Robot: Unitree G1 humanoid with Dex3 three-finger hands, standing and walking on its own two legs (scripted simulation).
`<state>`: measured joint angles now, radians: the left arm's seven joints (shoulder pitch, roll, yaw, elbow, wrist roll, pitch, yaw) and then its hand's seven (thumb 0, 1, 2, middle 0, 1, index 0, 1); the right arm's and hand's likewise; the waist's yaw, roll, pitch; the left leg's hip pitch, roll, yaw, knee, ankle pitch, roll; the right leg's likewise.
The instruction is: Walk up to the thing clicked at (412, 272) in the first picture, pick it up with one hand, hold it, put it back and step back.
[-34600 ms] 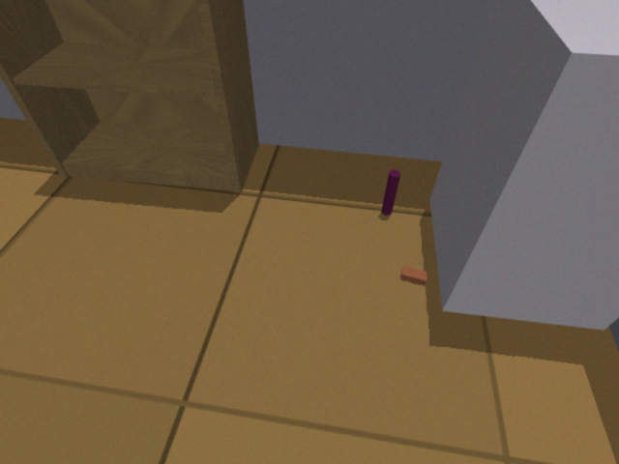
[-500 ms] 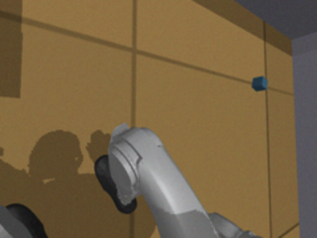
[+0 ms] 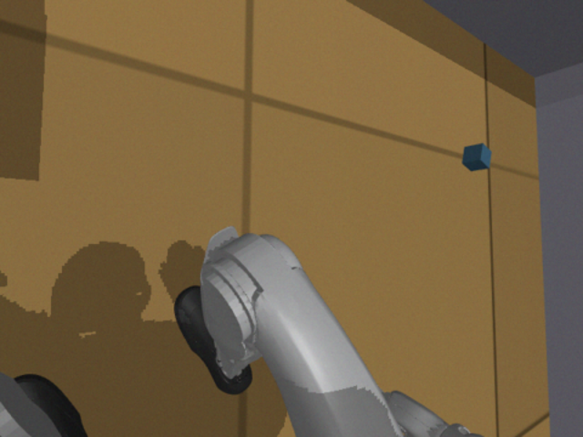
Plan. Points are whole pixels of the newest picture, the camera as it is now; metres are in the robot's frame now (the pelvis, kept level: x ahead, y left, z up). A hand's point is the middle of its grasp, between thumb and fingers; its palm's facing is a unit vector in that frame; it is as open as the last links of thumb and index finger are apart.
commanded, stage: close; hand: left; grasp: from above
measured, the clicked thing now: out of the picture +0.45 +0.40 -0.32
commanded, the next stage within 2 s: none
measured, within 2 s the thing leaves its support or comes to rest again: neither
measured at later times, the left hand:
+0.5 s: hand out of the picture +0.44 +0.37 -0.28, palm faces -0.09 -0.43 -0.90, open 9.7 cm
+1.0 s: hand out of the picture +0.43 +0.37 -0.28, palm faces -0.10 -0.42 -0.90, open 8.3 cm
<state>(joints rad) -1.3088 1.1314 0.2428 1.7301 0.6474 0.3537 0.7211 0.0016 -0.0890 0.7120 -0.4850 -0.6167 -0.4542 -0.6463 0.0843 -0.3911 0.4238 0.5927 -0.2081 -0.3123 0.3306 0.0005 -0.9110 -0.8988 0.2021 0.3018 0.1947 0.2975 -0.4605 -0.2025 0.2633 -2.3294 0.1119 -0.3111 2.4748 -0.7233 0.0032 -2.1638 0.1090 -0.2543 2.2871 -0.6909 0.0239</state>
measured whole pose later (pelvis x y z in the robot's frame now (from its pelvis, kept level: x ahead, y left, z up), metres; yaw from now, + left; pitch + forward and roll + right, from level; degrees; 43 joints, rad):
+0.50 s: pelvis +0.00 +0.00 +0.00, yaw +0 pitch +29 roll -17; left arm -1.31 1.14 0.25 1.73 0.65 0.35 0.71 0.00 0.11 0.63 -0.63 -0.53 -0.61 -0.56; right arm 0.08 -0.39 0.43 0.61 -0.21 -0.32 0.32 0.00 -0.91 -0.90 0.20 0.30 0.19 0.30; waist -0.46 -0.20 0.27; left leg -2.33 0.11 -0.31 2.47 -0.72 0.00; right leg -2.16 0.11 -0.25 2.28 -0.69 0.02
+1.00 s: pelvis +0.00 +0.00 +0.00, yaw +0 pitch +30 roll -17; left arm -1.30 1.13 0.24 1.73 0.66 0.34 0.71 0.00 0.26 0.55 -0.74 -0.46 -0.73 -0.49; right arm 0.08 -0.39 0.42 0.60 -0.22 -0.32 0.32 0.00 -0.91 -0.90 0.20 0.30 0.19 0.30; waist -0.46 -0.20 0.27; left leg -2.32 0.11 -0.31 2.47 -0.73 0.00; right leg -2.16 0.11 -0.25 2.28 -0.69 0.02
